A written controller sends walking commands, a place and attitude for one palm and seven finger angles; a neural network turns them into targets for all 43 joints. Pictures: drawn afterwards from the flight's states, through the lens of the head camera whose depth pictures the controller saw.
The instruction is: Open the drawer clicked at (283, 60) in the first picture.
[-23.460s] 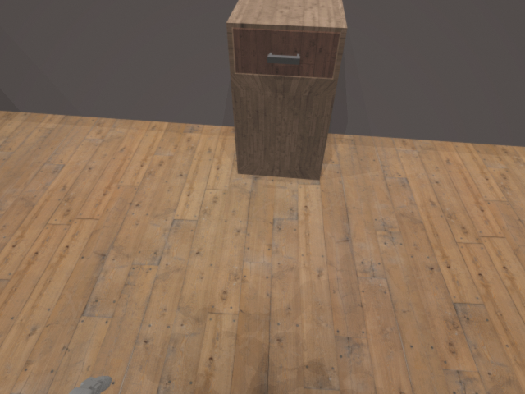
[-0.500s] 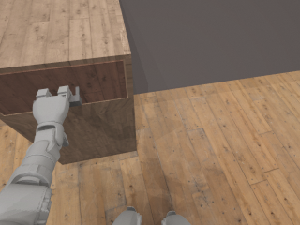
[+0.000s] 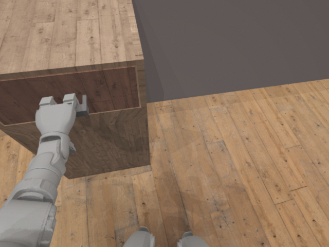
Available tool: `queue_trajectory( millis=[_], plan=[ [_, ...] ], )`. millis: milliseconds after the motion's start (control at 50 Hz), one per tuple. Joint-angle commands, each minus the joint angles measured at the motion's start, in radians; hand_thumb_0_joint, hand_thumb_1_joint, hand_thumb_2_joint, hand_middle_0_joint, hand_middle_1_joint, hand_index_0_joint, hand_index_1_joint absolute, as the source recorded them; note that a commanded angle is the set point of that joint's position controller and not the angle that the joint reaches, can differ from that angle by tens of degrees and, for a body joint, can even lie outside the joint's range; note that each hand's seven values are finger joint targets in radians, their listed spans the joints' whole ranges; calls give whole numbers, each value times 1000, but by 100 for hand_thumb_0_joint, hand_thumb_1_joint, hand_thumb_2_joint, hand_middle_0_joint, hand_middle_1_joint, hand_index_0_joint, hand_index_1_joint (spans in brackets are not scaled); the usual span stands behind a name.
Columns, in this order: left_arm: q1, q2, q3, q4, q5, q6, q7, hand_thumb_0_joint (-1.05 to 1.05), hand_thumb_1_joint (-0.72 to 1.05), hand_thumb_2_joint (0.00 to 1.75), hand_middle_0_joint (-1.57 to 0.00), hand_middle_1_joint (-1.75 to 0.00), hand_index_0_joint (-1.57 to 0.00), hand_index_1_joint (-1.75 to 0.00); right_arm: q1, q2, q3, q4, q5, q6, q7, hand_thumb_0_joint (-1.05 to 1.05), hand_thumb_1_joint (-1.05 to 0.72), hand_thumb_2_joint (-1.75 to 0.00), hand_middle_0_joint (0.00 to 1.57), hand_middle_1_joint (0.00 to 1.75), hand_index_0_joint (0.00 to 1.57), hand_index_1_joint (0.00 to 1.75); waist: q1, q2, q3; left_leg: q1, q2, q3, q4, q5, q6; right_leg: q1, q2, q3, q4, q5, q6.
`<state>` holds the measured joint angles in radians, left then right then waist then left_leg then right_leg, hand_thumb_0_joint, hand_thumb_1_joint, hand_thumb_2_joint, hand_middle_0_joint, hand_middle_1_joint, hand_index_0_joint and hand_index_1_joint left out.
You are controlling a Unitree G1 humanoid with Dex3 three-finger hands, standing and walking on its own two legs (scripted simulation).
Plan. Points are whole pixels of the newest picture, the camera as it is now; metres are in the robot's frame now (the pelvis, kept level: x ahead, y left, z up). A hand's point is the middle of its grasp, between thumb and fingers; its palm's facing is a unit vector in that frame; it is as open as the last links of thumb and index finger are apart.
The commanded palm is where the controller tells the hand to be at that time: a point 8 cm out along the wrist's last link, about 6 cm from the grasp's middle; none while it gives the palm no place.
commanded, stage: close the thumb around the handle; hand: left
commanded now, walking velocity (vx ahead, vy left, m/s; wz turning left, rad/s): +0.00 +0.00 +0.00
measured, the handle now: (63, 106) +0.48 +0.29 -0.01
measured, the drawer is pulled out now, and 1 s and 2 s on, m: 0.00 0.03 0.15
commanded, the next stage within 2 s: pull the drawer open in 0.48 s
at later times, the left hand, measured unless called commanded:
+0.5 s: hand (65, 127) +0.42 +0.28 -0.03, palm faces -0.04 -0.03 -1.00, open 6.1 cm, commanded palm +0.40 +0.27 +0.03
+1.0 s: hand (65, 137) +0.39 +0.27 -0.03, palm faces -0.02 -0.06 -1.00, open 6.1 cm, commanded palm +0.35 +0.25 +0.03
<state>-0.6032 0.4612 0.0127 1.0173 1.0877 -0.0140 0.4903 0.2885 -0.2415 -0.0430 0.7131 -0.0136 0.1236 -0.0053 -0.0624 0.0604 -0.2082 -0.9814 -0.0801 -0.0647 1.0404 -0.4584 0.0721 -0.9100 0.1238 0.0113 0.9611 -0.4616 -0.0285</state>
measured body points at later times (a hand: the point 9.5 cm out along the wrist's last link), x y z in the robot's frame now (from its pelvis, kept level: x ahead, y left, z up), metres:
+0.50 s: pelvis +0.01 +0.00 +0.00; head +0.11 +0.01 +0.44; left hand +0.42 +0.28 +0.03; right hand +0.06 -0.27 -0.13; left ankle +0.00 +0.07 -0.67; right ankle -0.01 -0.11 -0.67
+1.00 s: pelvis +0.02 +0.02 +0.01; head +0.11 +0.02 +0.46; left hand +0.39 +0.27 +0.03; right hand +0.09 -0.25 -0.11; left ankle +0.00 +0.07 -0.67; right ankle -0.01 -0.11 -0.67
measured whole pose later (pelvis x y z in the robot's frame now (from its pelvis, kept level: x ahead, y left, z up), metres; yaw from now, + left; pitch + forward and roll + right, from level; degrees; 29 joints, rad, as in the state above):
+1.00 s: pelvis +0.02 +0.02 +0.01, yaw -2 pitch +21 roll -4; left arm -0.31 0.39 0.00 0.72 1.06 0.04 0.49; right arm 0.28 -0.23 -0.05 0.67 0.00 0.15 0.02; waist -0.04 0.06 -0.21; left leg -0.86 -0.07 -0.03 0.97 -0.47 0.10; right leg -0.79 0.12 0.05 0.88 -0.46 -0.01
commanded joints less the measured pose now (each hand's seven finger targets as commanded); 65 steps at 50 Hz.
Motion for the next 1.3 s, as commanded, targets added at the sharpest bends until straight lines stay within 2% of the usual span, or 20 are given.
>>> queue_trajectory(
  millis=[0,40,100,140,200,260,400,440,460,540,580,720,760,840,860,960,1040,1080,1140,1280],
  plan=[
    [-312,183,27,-154,-7,-4,17,0,17,59,-35,-127,-35,-127,103,-161,-52,-67,-6,-17,-13,0,-90,-90,20,30,20,30,-22,38,-383,430,70,-14,-116,429,-49,89,-28,-23,-110,303,-23],
    [-297,221,55,-160,-6,-9,11,0,28,64,-36,-128,-36,-128,98,-162,-48,-68,-4,-13,-15,0,-90,-90,20,30,20,30,-14,31,-392,419,67,-10,-116,437,-45,112,-29,-15,-111,329,-22],
    [-285,195,29,-152,-9,-14,1,0,45,71,-37,-130,-37,-130,96,-157,-45,-74,-3,-16,-18,0,-90,-90,20,30,20,30,-21,23,-345,370,61,5,-117,386,-33,127,-32,-7,-121,326,-21],
    [-276,248,69,-160,-6,-26,-2,0,56,76,-38,-131,-38,-131,93,-161,-42,-74,-1,-14,-18,0,-90,-90,20,30,20,30,-7,25,-372,367,60,2,-116,404,-34,142,-33,-3,-111,348,-21],
    [-243,239,66,-143,-14,-30,-6,0,73,83,-39,-133,-39,-133,94,-160,-42,-79,-3,-15,-21,0,-90,-90,20,30,20,30,-10,-8,-339,316,54,17,-107,381,-23,170,-35,7,-114,373,-18],
    [-218,247,81,-162,-16,-41,-3,0,90,90,-40,-135,-40,-135,95,-161,-44,-81,-3,-14,-17,0,-90,-90,20,30,20,30,6,21,-368,343,56,15,-105,411,-30,169,-34,3,-100,381,-22],
    [-249,232,72,-185,-9,-39,16,0,90,90,-40,-135,-40,-135,93,-164,-51,-79,-4,-15,-14,0,-90,-90,20,30,20,30,-10,16,-356,361,64,4,-105,414,-36,128,-32,-7,-99,353,-19],
    [-254,261,96,-199,-6,-37,24,0,90,90,-40,-135,-40,-135,88,-167,-53,-78,-3,-12,-15,0,-90,-90,20,30,20,30,-1,27,-397,398,67,-5,-109,449,-44,124,-32,-10,-94,355,-20],
    [-230,233,80,-187,-11,-28,24,0,90,90,-40,-135,-40,-135,91,-167,-53,-80,-5,-12,-12,0,-90,-90,20,30,20,30,2,47,-382,408,66,-2,-108,455,-45,118,-29,-14,-94,349,-22],
    [-241,270,103,-185,-14,-19,21,0,90,90,-40,-135,-40,-135,87,-170,-49,-77,-4,-8,-15,0,-90,-90,20,30,20,30,6,21,-388,388,64,0,-115,448,-43,140,-32,-10,-97,360,-19],
    [-225,241,85,-184,-17,-14,18,0,90,90,-40,-135,-40,-135,85,-166,-49,-84,-1,-7,-13,0,-90,-90,20,30,20,30,6,17,-379,396,64,-1,-120,450,-43,141,-31,-14,-104,357,-20],
    [-43,159,65,-278,-39,-11,9,0,90,90,-40,-135,-40,-135,57,-159,-54,-117,2,-3,-1,0,-90,-90,20,30,20,30,42,49,-390,486,82,-16,-146,555,-59,159,-26,-26,-113,361,-28],
    [-8,108,30,-316,-39,-6,12,0,90,90,-40,-135,-40,-135,57,-154,-59,-125,6,-3,2,0,-90,-90,20,30,20,30,35,41,-381,523,92,-24,-147,603,-65,144,-24,-32,-119,363,-25],
    [69,105,43,-395,-37,10,20,0,90,90,-40,-135,-40,-135,38,-155,-61,-137,6,-2,5,0,-90,-90,20,30,20,30,47,34,-376,558,104,-39,-165,658,-76,153,-25,-35,-126,368,-22],
    [111,73,22,-398,-40,21,21,0,90,90,-40,-135,-40,-135,35,-155,-63,-139,5,-3,8,0,-90,-90,20,30,20,30,42,42,-354,571,106,-42,-161,667,-77,143,-24,-37,-128,361,-23],
    [183,53,16,-452,-43,62,27,0,90,90,-40,-135,-40,-135,21,-156,-63,-146,4,-4,12,0,-90,-90,20,30,20,30,40,11,-310,568,112,-52,-176,674,-80,158,-27,-42,-139,359,-21],
    [243,71,30,-540,-39,88,30,0,90,90,-40,-135,-40,-135,-7,-152,-56,-162,2,-1,11,0,-90,-90,20,30,20,30,57,46,-342,605,112,-50,-182,742,-88,196,-32,-38,-139,408,-21],
    [267,19,-13,-592,-43,100,29,0,90,90,-40,-135,-40,-135,-22,-147,-57,-172,1,-5,15,0,-90,-90,20,30,20,30,52,48,-334,631,120,-57,-183,766,-92,184,-32,-43,-143,399,-19],
    [360,19,-2,-644,-52,110,27,0,90,90,-40,-135,-40,-135,-39,-143,-54,-185,1,-10,20,0,-90,-90,20,30,20,30,68,58,-338,653,125,-65,-192,797,-95,201,-37,-46,-144,400,-19],
    [464,19,21,-691,-50,118,37,0,90,90,-40,-135,-40,-135,-79,-137,-44,-205,-2,-24,13,0,-90,-90,20,30,20,30,69,1,-272,572,111,-40,-204,698,-79,249,-42,-48,-154,415,-19]
  ],
)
